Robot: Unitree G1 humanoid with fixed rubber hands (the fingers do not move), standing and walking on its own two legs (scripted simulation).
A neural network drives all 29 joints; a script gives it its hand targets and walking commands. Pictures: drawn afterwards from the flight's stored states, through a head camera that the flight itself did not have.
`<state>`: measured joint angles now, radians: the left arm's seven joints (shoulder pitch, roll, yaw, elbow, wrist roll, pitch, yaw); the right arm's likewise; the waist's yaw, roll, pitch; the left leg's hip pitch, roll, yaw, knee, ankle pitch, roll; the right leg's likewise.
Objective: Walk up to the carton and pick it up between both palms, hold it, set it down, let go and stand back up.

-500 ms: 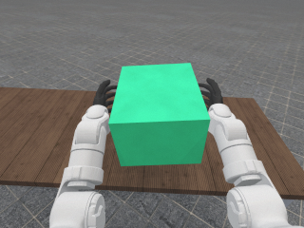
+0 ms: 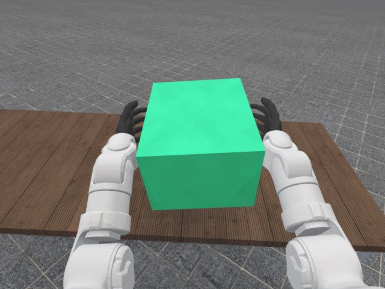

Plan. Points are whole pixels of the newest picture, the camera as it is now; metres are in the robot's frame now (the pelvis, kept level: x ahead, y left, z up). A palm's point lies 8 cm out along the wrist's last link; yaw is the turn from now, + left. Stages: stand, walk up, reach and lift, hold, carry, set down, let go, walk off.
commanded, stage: hold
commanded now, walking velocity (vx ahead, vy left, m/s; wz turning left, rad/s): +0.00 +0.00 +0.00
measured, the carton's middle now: (199, 139) +0.39 +0.01 +0.16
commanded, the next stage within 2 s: none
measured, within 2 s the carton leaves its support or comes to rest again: neither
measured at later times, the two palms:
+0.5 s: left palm (124, 139) +0.36 +0.16 +0.18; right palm (271, 134) +0.37 -0.14 +0.20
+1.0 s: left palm (124, 139) +0.36 +0.16 +0.18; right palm (270, 134) +0.37 -0.14 +0.20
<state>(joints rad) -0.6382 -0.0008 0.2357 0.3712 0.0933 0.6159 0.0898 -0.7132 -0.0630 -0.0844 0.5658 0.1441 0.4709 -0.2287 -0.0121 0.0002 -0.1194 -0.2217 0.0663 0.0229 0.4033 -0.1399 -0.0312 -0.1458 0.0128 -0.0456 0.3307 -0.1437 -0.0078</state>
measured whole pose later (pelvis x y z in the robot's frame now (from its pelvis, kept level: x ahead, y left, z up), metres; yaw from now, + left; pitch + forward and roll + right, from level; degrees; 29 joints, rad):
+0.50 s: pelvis +0.00 +0.00 +0.00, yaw +0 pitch -3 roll -1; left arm -0.62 0.00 0.25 0.35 0.11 0.62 0.08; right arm -0.71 -0.06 -0.07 0.56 0.14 0.47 -0.23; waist -0.02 0.00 -0.11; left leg -0.20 0.07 0.02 0.40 -0.13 -0.03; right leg -0.13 0.01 -0.05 0.32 -0.14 -0.01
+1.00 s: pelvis +0.00 +0.00 +0.00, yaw +0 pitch -4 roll -1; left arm -0.62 0.00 0.25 0.34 0.11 0.62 0.07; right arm -0.71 -0.06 -0.07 0.56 0.14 0.46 -0.23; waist -0.02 0.00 -0.10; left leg -0.20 0.07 0.02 0.39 -0.13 -0.03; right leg -0.12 0.01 -0.05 0.32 -0.14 -0.01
